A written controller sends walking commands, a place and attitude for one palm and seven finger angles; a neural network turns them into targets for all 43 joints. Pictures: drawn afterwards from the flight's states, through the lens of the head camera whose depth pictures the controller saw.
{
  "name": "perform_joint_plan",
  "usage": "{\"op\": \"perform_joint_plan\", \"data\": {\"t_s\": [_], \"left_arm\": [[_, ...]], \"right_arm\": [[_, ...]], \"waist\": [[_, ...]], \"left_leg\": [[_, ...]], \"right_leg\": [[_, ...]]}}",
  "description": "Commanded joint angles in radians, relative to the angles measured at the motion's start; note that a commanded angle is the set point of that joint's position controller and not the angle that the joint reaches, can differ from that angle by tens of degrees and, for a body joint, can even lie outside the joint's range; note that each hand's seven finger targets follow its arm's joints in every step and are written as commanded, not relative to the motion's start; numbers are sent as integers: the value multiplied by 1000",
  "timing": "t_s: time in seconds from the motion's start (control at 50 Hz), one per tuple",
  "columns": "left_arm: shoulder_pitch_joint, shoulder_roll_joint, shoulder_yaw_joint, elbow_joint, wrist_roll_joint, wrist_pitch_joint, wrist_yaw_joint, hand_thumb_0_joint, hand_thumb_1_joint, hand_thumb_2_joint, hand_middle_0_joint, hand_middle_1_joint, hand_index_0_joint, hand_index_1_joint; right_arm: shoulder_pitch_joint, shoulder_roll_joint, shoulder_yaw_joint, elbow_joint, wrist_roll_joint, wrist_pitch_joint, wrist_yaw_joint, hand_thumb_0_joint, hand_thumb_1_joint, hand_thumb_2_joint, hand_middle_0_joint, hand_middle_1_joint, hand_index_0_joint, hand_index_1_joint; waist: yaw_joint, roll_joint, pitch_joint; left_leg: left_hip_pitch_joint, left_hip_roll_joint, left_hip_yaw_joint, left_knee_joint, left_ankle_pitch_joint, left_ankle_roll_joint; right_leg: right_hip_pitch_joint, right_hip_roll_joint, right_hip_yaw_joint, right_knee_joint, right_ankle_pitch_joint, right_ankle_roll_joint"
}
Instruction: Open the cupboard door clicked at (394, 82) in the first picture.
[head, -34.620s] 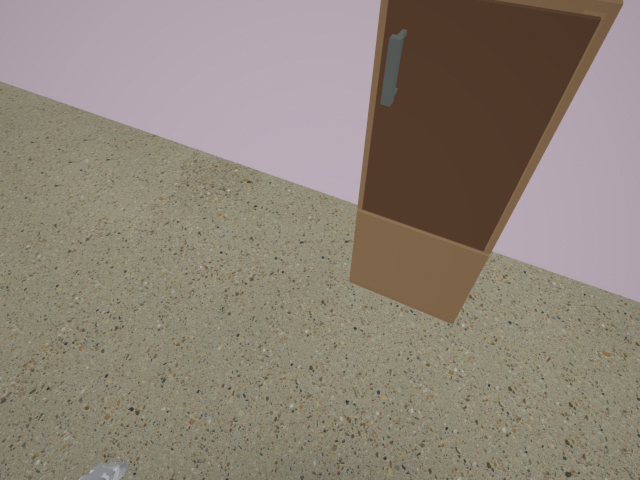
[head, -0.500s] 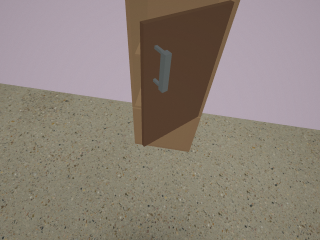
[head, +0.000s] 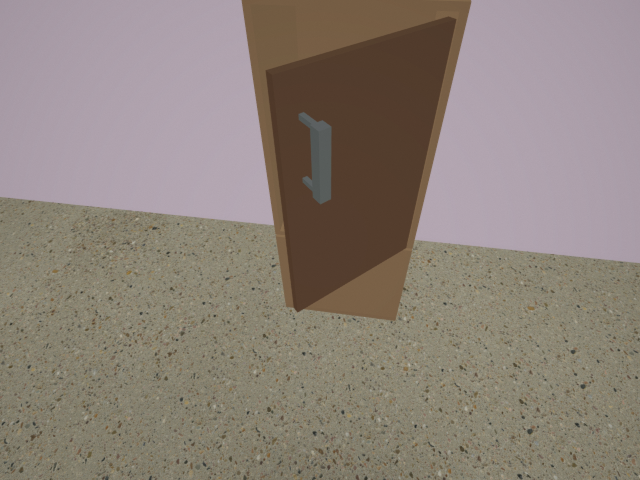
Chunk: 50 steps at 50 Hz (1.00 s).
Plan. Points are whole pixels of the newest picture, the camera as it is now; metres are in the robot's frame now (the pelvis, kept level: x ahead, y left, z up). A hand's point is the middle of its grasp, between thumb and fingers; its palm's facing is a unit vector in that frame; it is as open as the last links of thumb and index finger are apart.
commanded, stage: let the arm hang, fingers relaxed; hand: left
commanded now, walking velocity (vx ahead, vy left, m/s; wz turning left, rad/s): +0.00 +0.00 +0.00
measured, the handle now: (313, 158) +0.56 +0.04 +0.11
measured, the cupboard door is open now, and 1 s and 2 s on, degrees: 44 44 44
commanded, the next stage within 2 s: look to check the result in 0.26 s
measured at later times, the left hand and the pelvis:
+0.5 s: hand out of the picture +0.00 +0.15 -0.17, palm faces +0.07 -0.98 -0.19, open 7.4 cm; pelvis +0.02 -0.02 +0.00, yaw +0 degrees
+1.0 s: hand out of the picture +0.03 +0.14 -0.17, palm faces +0.05 -0.98 -0.19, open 7.4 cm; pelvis +0.04 -0.02 +0.00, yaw -1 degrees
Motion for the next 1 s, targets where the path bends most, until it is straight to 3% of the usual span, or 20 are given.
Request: {"op": "perform_joint_plan", "data": {"t_s": [0.0,0.06,0.26,0.48,0.54,0.74,0.86,0.98], "left_arm": [[82,96,18,-12,-2,-3,12,0,900,900,-200,-300,-200,-300],[73,97,22,-19,-3,-8,13,0,900,900,-200,-300,-200,-300],[31,107,23,-30,-7,-13,12,0,900,900,-200,-300,-200,-300],[26,113,18,-25,-7,-13,12,0,900,900,-200,-300,-200,-300],[26,115,16,-21,-7,-13,11,0,900,900,-200,-300,-200,-300],[21,119,16,-22,-6,-17,11,0,900,900,-200,-300,-200,-300],[21,123,16,-25,-7,-17,11,0,900,900,-200,-300,-200,-300],[-2,144,37,-48,-3,0,9,0,900,900,-200,-300,-200,-300]], "right_arm": [[65,-76,-14,-20,-1,-16,-6,0,-900,-900,200,300,200,300],[57,-80,-15,-23,0,-23,-8,0,-900,-900,200,300,200,300],[32,-92,-13,-26,3,-23,-12,0,-900,-900,200,300,200,300],[2,-115,-11,-24,5,-24,-17,0,-900,-900,200,300,200,300],[-5,-123,-10,-22,4,-24,-18,0,-900,-900,200,300,200,300],[-17,-134,-10,-22,5,-30,-20,0,-900,-900,200,300,200,300],[-23,-133,-8,-22,6,-29,-19,0,-900,-900,200,300,200,300],[-14,-152,-25,-28,3,-17,-29,0,-900,-900,200,300,200,300]], "waist": [[5,-18,139],[11,-21,90],[3,-35,70],[-1,-53,63],[-1,-25,60],[1,-59,44],[7,-51,54],[0,-39,55]], "left_leg": [[-10,83,-100,-126,-49,29],[21,83,-86,-104,29,26],[76,88,-61,-58,142,20],[110,97,-60,-66,180,23],[119,100,-63,-76,171,22],[134,102,-57,-76,211,23],[127,100,-53,-78,188,21],[118,122,-15,-30,173,14]], "right_leg": [[-117,-73,78,-143,-27,-49],[-74,-79,71,-140,35,-47],[-43,-96,79,-172,153,-46],[-20,-93,78,-172,224,-37],[-20,-90,83,-175,203,-37],[6,-92,79,-177,277,-30],[6,-93,78,-189,255,-29],[-12,-93,124,-153,319,-44]]}}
